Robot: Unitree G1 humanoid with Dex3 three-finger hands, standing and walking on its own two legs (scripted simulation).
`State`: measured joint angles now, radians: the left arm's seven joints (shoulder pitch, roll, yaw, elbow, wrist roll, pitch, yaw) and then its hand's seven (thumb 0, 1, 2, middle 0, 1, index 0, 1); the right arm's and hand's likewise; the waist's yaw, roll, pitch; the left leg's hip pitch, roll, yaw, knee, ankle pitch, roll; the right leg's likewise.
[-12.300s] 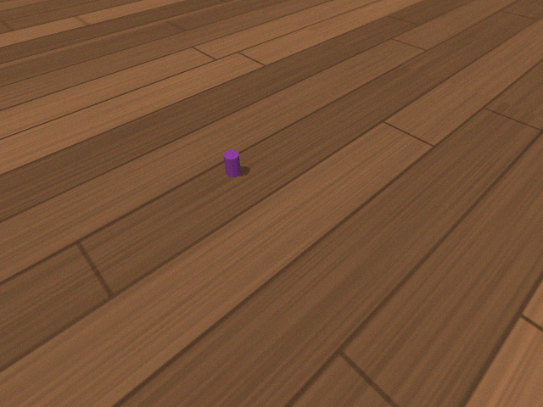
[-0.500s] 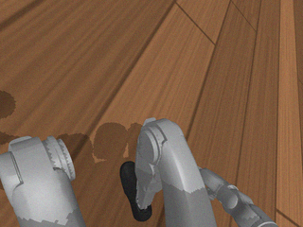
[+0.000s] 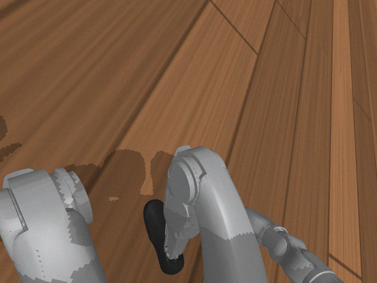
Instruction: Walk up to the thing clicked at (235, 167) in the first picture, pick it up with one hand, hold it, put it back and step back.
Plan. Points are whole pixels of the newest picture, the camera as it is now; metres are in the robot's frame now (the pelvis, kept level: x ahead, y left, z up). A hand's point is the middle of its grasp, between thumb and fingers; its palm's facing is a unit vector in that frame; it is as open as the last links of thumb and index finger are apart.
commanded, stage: close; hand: left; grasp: from the side
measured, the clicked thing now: out of the picture +0.42 +0.33 -0.21
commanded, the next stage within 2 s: settle in 0.42 s
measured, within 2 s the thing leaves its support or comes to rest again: leaves its support in 0.94 s
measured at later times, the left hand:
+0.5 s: hand out of the picture +0.41 +0.33 -0.17, palm faces +0.47 -0.88 -0.01, open 11.1 cm
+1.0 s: hand out of the picture +0.41 +0.32 -0.16, palm faces +0.43 -0.90 -0.01, open 11.3 cm
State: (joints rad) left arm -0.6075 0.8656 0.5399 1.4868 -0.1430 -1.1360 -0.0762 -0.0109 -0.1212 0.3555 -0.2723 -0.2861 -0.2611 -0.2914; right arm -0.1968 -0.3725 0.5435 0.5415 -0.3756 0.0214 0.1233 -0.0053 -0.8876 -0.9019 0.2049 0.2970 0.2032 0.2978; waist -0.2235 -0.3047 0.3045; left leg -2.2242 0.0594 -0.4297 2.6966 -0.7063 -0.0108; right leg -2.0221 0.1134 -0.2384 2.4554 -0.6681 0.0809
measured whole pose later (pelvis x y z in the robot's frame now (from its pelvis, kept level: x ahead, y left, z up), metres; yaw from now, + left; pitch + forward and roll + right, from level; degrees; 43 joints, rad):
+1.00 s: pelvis +0.01 +0.00 +0.01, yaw +0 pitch +13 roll -18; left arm -0.55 0.80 0.55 1.16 -0.08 -0.93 -0.03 -0.02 -0.44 0.95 -0.57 -0.95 -0.61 -0.97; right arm -0.14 -0.34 0.47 0.55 -0.34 0.07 0.12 -0.01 -0.91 -0.91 0.20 0.30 0.20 0.30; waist -0.20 -0.29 0.28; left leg -2.22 0.06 -0.42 2.65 -0.72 -0.03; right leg -2.02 0.09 -0.24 2.42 -0.68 0.07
